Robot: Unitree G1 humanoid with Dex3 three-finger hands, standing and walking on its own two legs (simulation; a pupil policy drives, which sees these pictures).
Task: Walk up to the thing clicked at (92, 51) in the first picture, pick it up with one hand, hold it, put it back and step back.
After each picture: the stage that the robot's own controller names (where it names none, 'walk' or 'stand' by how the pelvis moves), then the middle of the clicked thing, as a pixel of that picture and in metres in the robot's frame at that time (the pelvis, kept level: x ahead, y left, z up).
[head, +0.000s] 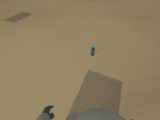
stand; (92, 50) +1.32 -0.02 -0.66
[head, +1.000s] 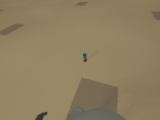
walk; (84, 56) +1.16 +0.24 -0.64
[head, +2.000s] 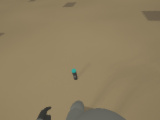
walk; (74, 74) +0.71 +0.33 -0.65
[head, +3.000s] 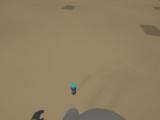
stand; (73, 89) +0.50 +0.20 -0.63
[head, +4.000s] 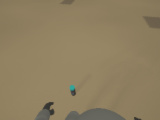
stand; (72, 90) +0.43 +0.23 -0.65
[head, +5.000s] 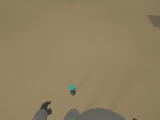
stand; (72, 90) +0.40 +0.22 -0.64
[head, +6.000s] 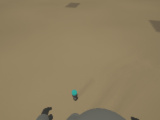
stand; (74, 95) +0.39 +0.21 -0.66
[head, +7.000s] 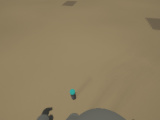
stand; (73, 94) +0.39 +0.23 -0.66
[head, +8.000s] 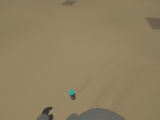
stand; (72, 95) +0.38 +0.23 -0.66
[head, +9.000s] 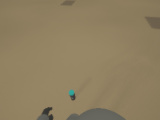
stand; (72, 95) +0.37 +0.24 -0.66
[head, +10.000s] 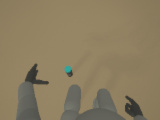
go down; (69, 71) +0.42 +0.23 -0.46
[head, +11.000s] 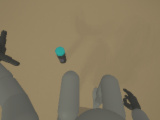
go down; (61, 56) +0.46 +0.26 -0.26
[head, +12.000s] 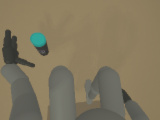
close in; (41, 46) +0.44 +0.30 -0.18
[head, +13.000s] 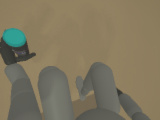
close; (20, 46) +0.43 +0.32 -0.16
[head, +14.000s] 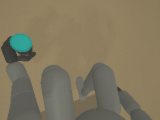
lift; (24, 49) +0.40 +0.31 -0.16
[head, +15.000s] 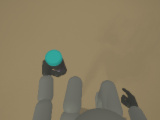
lift; (58, 65) +0.33 +0.23 +0.00
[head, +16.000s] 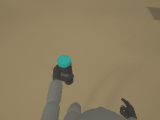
hold; (66, 72) +0.32 +0.18 +0.03
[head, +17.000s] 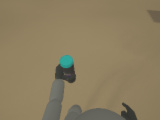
hold; (69, 71) +0.32 +0.16 +0.04
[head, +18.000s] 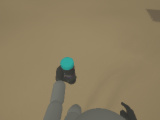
crouch; (69, 72) +0.32 +0.16 +0.03
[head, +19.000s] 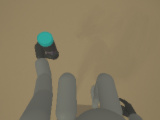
crouch; (50, 48) +0.45 +0.25 -0.05
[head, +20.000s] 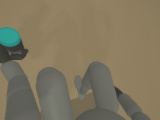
lower; (15, 47) +0.43 +0.32 -0.16
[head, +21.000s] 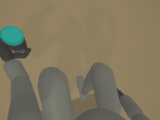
lower; (18, 46) +0.42 +0.33 -0.16
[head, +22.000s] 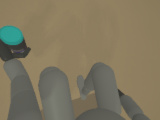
lower; (18, 45) +0.43 +0.33 -0.15
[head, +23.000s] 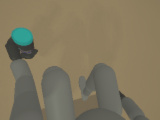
lower; (26, 46) +0.42 +0.31 -0.15
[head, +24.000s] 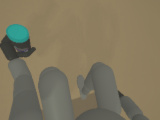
open; (22, 44) +0.43 +0.31 -0.16
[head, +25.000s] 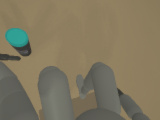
rise; (22, 45) +0.42 +0.31 -0.17
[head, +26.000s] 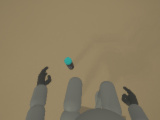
walk; (69, 64) +0.45 +0.23 -0.39
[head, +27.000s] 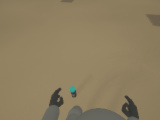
stand; (73, 92) +0.40 +0.20 -0.59
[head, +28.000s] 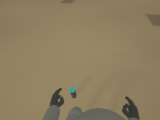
stand; (73, 93) +0.40 +0.21 -0.60
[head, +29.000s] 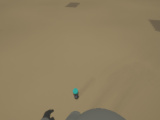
stand; (76, 94) +0.41 +0.19 -0.65
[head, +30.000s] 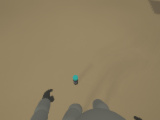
walk; (75, 80) +0.45 +0.15 -0.64
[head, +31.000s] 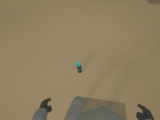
walk; (79, 67) +0.67 +0.21 -0.62
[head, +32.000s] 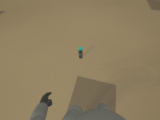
walk; (80, 53) +1.02 +0.23 -0.62
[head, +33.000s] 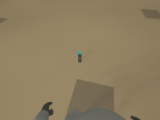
stand; (79, 57) +1.05 +0.24 -0.65
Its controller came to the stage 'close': yes
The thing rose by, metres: 0.69
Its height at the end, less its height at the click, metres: +0.00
